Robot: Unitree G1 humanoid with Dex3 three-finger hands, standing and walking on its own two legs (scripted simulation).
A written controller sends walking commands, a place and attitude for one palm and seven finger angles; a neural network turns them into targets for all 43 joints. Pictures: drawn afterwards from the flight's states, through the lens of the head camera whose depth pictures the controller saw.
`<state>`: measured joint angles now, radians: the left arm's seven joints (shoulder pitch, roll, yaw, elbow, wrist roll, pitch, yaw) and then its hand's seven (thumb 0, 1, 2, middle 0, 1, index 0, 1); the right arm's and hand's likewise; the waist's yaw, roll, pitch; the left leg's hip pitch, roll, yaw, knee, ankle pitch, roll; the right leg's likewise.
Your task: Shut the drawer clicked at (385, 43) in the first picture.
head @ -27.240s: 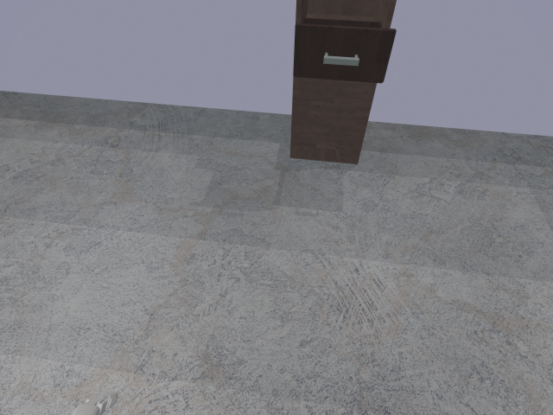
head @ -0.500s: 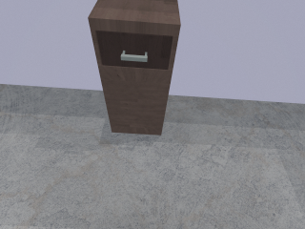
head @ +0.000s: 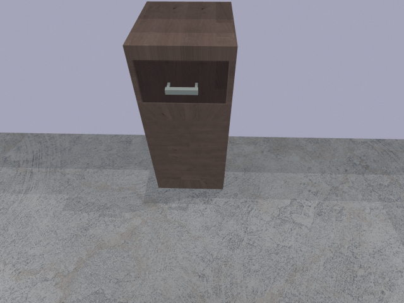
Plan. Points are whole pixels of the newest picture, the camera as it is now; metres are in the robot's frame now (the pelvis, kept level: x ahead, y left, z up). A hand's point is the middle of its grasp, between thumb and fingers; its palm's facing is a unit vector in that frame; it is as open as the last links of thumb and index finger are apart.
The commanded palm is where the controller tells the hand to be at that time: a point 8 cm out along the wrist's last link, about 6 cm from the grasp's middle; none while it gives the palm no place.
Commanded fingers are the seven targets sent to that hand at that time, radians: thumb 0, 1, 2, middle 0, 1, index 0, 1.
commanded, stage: let the arm hang, fingers relaxed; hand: left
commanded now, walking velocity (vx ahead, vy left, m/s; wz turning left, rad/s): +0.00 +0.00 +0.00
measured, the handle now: (182, 88) +0.83 +0.13 -0.05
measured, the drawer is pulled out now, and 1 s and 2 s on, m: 0.00 0.00 0.00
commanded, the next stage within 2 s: look to check the result in 0.26 s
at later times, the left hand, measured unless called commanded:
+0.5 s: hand out of the picture +0.03 +0.16 -0.17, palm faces +0.03 -0.98 -0.20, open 7.4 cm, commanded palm none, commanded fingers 0.00 0.90 0.90 -0.20 -0.30 -0.20 -0.30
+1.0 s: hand out of the picture +0.05 +0.17 -0.17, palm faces +0.03 -0.97 -0.24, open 7.4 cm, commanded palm none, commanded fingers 0.00 0.90 0.90 -0.20 -0.30 -0.20 -0.30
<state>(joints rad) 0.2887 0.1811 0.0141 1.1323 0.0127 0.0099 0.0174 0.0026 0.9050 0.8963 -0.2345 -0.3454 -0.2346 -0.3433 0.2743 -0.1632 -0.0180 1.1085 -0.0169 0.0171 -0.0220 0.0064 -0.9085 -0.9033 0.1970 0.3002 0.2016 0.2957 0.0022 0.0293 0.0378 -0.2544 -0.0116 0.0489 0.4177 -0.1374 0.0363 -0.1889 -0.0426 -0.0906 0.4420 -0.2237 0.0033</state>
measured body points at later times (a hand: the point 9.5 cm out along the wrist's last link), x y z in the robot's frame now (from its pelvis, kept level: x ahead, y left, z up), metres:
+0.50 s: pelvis +0.02 -0.02 +0.00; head +0.04 -0.02 +0.45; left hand +0.03 +0.21 -0.16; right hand +0.02 -0.24 -0.16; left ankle +0.06 +0.10 -0.74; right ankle +0.01 -0.12 -0.74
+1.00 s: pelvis +0.03 -0.03 +0.00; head +0.05 -0.03 +0.45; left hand +0.05 +0.22 -0.15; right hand +0.06 -0.27 -0.16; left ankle +0.06 +0.10 -0.74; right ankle +0.01 -0.12 -0.74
